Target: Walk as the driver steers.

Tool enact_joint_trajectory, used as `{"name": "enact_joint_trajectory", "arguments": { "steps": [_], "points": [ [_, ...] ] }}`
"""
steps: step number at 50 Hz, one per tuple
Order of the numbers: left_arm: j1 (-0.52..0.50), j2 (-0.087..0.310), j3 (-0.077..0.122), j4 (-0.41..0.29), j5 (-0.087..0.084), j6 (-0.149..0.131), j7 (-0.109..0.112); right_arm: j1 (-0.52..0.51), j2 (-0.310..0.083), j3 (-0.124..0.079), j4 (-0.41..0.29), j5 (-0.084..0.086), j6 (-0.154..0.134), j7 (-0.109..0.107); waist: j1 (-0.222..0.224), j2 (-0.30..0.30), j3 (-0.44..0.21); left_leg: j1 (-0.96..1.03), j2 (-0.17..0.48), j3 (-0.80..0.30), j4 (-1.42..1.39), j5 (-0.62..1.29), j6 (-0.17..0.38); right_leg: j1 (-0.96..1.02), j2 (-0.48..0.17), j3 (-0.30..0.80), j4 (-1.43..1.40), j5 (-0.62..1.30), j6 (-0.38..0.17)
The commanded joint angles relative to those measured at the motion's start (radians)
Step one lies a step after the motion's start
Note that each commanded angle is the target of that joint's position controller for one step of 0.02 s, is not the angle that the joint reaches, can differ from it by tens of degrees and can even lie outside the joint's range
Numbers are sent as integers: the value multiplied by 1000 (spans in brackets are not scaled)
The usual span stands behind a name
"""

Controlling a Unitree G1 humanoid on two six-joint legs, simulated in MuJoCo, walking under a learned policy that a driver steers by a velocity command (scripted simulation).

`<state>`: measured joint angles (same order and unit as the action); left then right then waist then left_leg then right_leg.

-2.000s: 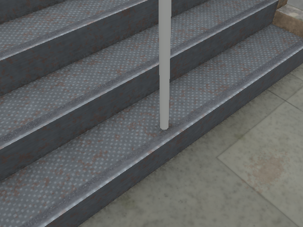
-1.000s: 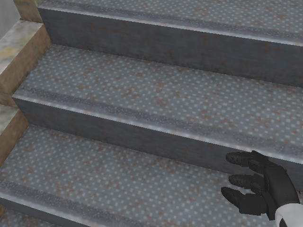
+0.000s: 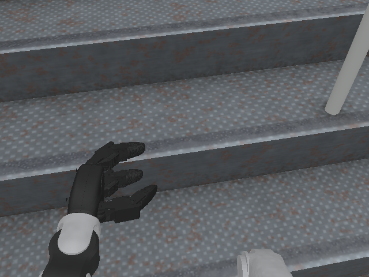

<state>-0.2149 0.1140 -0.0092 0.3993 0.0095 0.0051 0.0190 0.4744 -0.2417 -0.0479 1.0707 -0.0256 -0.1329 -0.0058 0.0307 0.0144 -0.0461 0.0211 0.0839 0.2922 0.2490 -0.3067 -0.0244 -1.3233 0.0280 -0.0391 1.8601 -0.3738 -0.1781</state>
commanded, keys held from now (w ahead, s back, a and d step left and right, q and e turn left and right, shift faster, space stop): w+e+shift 0.04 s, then w+q+shift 0.90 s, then w+shift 0.06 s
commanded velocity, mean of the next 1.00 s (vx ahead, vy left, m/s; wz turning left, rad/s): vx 1.00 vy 0.00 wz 0.45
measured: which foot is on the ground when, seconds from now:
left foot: down 0.00-0.08, up 0.10-0.46, down 0.48-0.78, up 0.80-1.00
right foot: up 0.00-0.06, down 0.08-0.46, up 0.48-0.76, down 0.78-1.00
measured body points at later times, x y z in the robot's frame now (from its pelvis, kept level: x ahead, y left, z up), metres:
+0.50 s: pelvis +0.43 +0.01 +0.23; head +0.44 -0.01 +0.68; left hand +0.40 +0.27 +0.11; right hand +0.67 -0.16 +0.17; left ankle +0.46 +0.05 -0.41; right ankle +0.24 -0.08 -0.44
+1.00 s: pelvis +0.84 +0.07 +0.49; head +0.83 +0.07 +0.94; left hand +0.72 +0.33 +0.36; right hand +1.18 +0.01 +0.48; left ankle +0.79 +0.19 +0.05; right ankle +0.83 -0.07 -0.23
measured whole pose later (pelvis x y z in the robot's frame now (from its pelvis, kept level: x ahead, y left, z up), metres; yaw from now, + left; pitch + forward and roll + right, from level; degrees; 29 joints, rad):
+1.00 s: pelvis +0.84 +0.07 +0.49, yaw +30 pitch +3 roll -3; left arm 0.37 0.26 0.08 0.97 0.03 -0.14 0.02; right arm -0.05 -0.19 -0.07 0.51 -0.04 -0.02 0.01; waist -0.03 0.06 -0.08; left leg -1.12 -0.06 -0.09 2.11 -0.34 0.18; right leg -0.20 -0.07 -0.22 0.58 -0.38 0.03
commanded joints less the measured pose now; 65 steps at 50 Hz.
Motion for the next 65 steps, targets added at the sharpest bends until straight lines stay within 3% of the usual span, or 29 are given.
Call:
{"name": "enact_joint_trajectory", "arguments": {
  "steps": [1, 3, 4, 5, 6, 7, 10, 15, 17, 19, 22, 24, 25, 26, 28, 32, 34, 36, 39, 41, 44, 49, 53, 55, 58, 59, 60, 61, 65],
  "points": [
    [266, 148, 32, 77, 20, 32, -24, -142, -224, -25, -187, 88, -23, -44, 152, -5, -145, -412, 91, 36, -119, 1553, 180, 928, 144, -248, -400, 48, 31],
    [652, 212, 61, 176, 7, 23, -11, -255, -399, -85, -280, 91, -28, -17, 303, 125, -421, -147, 203, -60, 388, 2192, 230, 1146, 141, -140, -553, -21, 26],
    [681, 272, 92, 160, 12, -2, -22, -224, -332, -91, -299, 94, -56, 19, 274, 173, -439, -88, 184, -131, 682, 1825, 192, 1222, 161, 31, -960, -56, 19],
    [435, 327, 129, 187, -6, -25, -36, -171, -110, -56, -310, 39, -56, 47, 112, -117, -272, -381, -17, -187, 1103, 349, 108, 1213, 58, 340, -1233, 65, -55],
    [396, 339, 133, 179, 23, -5, -14, -124, -53, -40, -431, -2, -47, 67, 41, -280, -381, -758, -158, -376, 1650, 183, 72, 1365, -161, 910, -1467, 115, -142],
    [440, 328, 132, 203, 32, -11, -4, -278, -19, -27, -514, -33, -47, 57, 74, -138, -357, -932, -152, -428, 1934, 177, 87, 1375, -198, 951, -1496, -17, -136],
    [593, 201, 102, 448, 45, -88, -15, -347, 168, 57, -584, -38, -27, 15, -10, 117, 15, -1212, -156, -511, 2088, 143, 182, 1162, -182, 535, -1423, 220, -26],
    [618, 95, 35, 590, 40, -147, -37, -563, 232, 102, -671, 24, 66, -46, -91, 2, 191, -1447, -154, -406, 2146, -146, 194, 978, -228, 160, -1675, 285, 60],
    [608, 102, 13, 617, -18, -144, -23, -686, 189, 123, -736, 52, 82, -56, -119, 48, 246, -1145, -142, -260, 1627, -105, 180, 708, -149, -33, -1886, 454, 132],
    [607, 190, 15, 556, -79, -168, 25, -435, 70, 94, -607, 48, 106, -25, -175, 2, -25, -472, -197, -22, 1381, 33, 147, 668, -116, -150, -1861, 1291, 88],
    [450, 484, 123, 419, -102, -198, 43, -108, -39, 35, -506, 37, 131, -15, -348, -219, -388, -326, -224, -66, 1075, -20, 168, 1235, -280, -96, -1337, 2361, 97],
    [352, 367, 137, 292, -62, -173, 3, -49, -164, -34, -452, 51, 89, 7, -350, -48, -328, -215, -233, -347, 375, 41, 283, 1190, -104, -65, -509, 1540, 124],
    [338, 198, 99, 184, 34, -178, -31, -121, -194, -63, -370, 45, 93, 11, -201, 312, -220, 53, -88, -738, 369, 767, 422, 563, 145, 35, 29, 208, 219],
    [440, 69, 40, 109, 92, -180, -44, -213, -166, -55, -400, 33, 108, -15, -63, 115, -329, 87, 10, -1039, 245, 463, 508, 338, 106, 165, 327, 174, 153],
    [281, 5, 1, 38, 92, -168, -39, -147, -52, -17, -299, -12, 88, -19, -39, -99, 13, -145, 21, -1063, 109, -118, 427, 92, 57, 156, 504, 47, 110],
    [104, -55, -68, -77, 63, -111, 3, -134, -16, 5, -212, -13, 24, 11, 31, -52, 253, -571, -85, -662, -3, 92, 270, 44, -25, 35, 368, -163, 92],
    [-45, -55, -93, -184, 78, -104, 26, -62, -51, -5, -166, 2, 6, 11, 14, 7, 228, -636, -101, -624, -131, 222, 268, 164, -82, 12, 73, -290, 83],
    [77, 35, -76, -149, 14, -102, 22, -108, -110, -25, -225, 82, 27, -32, 39, -110, 11, -985, -136, -598, -284, 764, 320, 1154, -3, -131, -543, -67, 121],
    [745, 237, 65, 89, 30, -86, 51, -328, -325, -123, -339, 39, -45, 23, 394, 6, -508, -463, -63, -598, 643, 1781, 245, 1481, -6, 56, -851, -158, 93],
    [505, 352, 111, 105, 46, -105, 53, -312, -37, -68, -475, 3, -77, 58, 146, -487, -485, -851, -281, -510, 1633, 242, 116, 1461, -445, 1022, -1497, 124, -116],
    [425, 90, 59, 292, 8, -135, 17, -418, 75, -21, -546, -71, 23, 33, -6, 20, -63, -1139, -139, -444, 1920, 186, 197, 1186, -387, 606, -1431, -245, -26],
    [451, 24, 32, 521, 28, -178, -20, -560, 154, 40, -654, 4, 122, 8, -144, -30, 233, -1269, -104, -438, 1754, -124, 201, 946, -306, -42, -1694, 288, 143],
    [630, 137, 36, 620, -6, -172, -9, -706, 154, 72, -733, 0, 125, -17, -130, 4, 237, -1243, -130, -295, 1528, -216, 214, 1002, -224, -192, -1848, 603, 86],
    [602, 235, 43, 528, -86, -158, 26, -545, 50, 61, -629, 17, 118, 36, -143, 66, -54, -450, -194, -21, 1136, 14, 175, 845, -200, -188, -1902, 1317, -23],
    [498, 507, 155, 450, -69, -220, -26, -96, -63, -9, -574, -3, 133, 0, -364, -207, -436, -118, -198, -214, 754, -80, 167, 1268, -312, -40, -1214, 1973, -7],
    [518, 389, 152, 436, -32, -220, -39, -171, -176, -53, -575, -24, 112, 4, -291, -167, -419, -95, -126, -470, 531, -147, 192, 1189, -208, 33, -915, 1247, 48],
    [532, 217, 123, 328, -49, -209, -74, -125, -280, -92, -491, -25, 102, -8, -225, 329, -459, 124, 178, -1070, 188, -26, 297, 697, 84, 161, -256, 276, 111],
    [555, 166, 113, 286, -8, -202, -69, -199, -219, -89, -525, -40, 97, 1, -178, 108, -488, 102, 242, -1158, 123, -52, 273, 573, 66, 327, 91, 251, 98],
    [387, -45, 23, 163, 38, -150, -45, -129, 64, -8, -231, -25, 28, 20, -36, -29, -81, -125, 138, -653, 172, 65, 209, 219, -41, 171, 404, 182, 0]
  ]
}}
Velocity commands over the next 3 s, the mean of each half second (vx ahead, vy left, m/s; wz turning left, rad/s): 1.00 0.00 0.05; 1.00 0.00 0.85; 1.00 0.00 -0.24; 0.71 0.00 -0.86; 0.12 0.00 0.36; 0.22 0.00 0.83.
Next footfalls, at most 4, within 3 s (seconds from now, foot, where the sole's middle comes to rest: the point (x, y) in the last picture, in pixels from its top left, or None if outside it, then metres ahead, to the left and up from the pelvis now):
0.08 right None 0.23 -0.07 -0.61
0.48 left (184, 231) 0.51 0.05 -0.44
0.78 right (224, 97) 0.87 -0.06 -0.27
1.16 left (98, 13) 1.07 0.34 -0.10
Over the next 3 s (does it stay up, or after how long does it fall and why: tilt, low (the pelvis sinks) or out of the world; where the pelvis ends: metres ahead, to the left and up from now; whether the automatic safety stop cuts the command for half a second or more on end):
stays up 1.81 0.29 1.13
